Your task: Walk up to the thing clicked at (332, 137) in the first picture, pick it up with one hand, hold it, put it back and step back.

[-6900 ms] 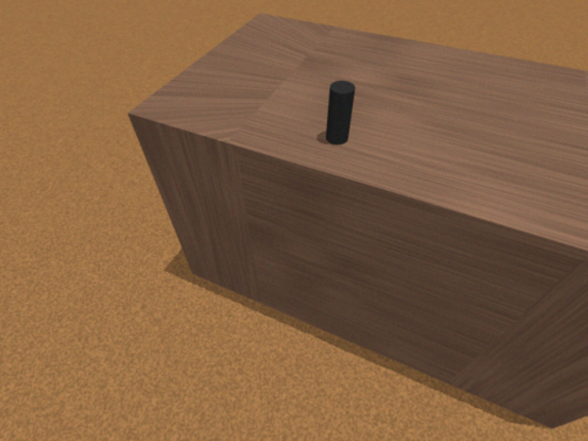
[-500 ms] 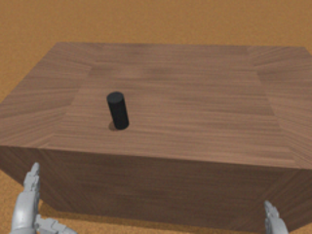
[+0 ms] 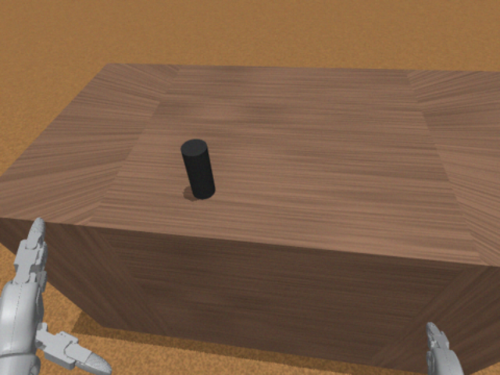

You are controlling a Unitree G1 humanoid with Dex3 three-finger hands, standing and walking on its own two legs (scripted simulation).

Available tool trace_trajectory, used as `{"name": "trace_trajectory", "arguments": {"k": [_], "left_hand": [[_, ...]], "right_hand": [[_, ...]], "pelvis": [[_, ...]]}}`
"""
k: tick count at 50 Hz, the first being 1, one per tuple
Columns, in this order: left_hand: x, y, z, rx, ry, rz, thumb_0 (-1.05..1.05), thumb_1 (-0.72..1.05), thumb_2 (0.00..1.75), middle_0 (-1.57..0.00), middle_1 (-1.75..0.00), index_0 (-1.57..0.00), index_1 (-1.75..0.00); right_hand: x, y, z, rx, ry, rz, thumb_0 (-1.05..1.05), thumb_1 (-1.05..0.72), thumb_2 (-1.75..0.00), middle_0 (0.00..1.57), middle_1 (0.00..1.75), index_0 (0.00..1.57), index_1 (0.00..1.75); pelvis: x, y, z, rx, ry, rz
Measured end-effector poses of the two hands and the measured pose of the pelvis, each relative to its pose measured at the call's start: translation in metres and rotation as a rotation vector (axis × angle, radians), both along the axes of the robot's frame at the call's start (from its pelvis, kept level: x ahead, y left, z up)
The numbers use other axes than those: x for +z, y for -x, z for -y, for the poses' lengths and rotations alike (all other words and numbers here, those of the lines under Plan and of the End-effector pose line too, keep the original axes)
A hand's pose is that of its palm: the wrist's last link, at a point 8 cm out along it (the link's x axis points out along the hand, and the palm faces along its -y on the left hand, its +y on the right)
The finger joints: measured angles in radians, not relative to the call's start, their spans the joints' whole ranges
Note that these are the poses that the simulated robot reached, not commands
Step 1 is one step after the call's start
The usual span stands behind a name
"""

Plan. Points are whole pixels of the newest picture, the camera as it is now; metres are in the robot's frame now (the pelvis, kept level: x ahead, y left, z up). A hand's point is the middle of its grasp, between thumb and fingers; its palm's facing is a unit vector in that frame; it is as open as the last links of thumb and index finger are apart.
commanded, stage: rise first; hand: left
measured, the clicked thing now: (199, 170) +0.49 +0.15 +0.04
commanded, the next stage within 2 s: go down in 0.48 s
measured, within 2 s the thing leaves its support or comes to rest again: neither
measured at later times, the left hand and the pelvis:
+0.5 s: hand (66, 290) +0.19 +0.25 +0.12, palm faces +0.31 -0.84 -0.44, open 17.7 cm; pelvis +0.00 +0.00 +0.00, yaw +0 degrees
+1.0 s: hand (66, 229) +0.26 +0.27 +0.14, palm faces +0.24 -0.93 -0.29, open 17.7 cm; pelvis +0.00 +0.00 -0.01, yaw +1 degrees
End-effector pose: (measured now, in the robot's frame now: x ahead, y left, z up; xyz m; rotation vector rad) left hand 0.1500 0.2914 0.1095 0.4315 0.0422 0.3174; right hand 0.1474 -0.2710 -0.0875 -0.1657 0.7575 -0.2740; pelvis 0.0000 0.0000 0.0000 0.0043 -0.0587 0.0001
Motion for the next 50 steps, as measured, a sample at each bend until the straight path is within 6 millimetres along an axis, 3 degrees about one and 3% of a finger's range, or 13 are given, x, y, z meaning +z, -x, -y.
{"name": "trace_trajectory", "arguments": {"k": [18,36,43,50], "left_hand": [[0.026,-0.001,0.004,-0.051,-0.053,0.113,-0.01,-0.6,0.06,-0.05,-0.02,-0.03,-0.04],[0.043,-0.005,0.004,-0.084,-0.074,0.222,-0.01,-0.61,0.07,-0.06,-0.05,-0.05,-0.07],[0.042,-0.028,-0.012,-0.075,-0.023,0.249,-0.01,-0.61,0.06,-0.07,-0.06,-0.06,-0.08],[0.046,-0.081,-0.028,-0.143,0.076,0.212,-0.01,-0.61,0.07,-0.06,-0.06,-0.06,-0.07]], "right_hand": [[0.006,0.003,0.001,-0.01,-0.002,0.037,-0.01,0.52,-0.04,0.05,0.05,0.05,0.05],[-0.002,-0.003,-0.01,0.025,-0.021,0.023,-0.01,0.5,-0.06,0.05,0.05,0.05,0.05],[-0.004,-0.007,-0.017,0.034,-0.027,0.024,-0.01,0.5,-0.05,0.05,0.05,0.05,0.05],[-0.002,-0.009,-0.026,0.019,-0.023,0.032,-0.01,0.51,-0.05,0.05,0.05,0.05,0.05]], "pelvis": [[0.0,0.0,-0.002,-0.006,0.0,0.008],[-0.003,0.001,-0.003,0.002,0.001,-0.009],[-0.007,0.002,-0.004,0.011,0.001,-0.017],[-0.006,0.001,-0.005,0.012,0.003,-0.028]]}}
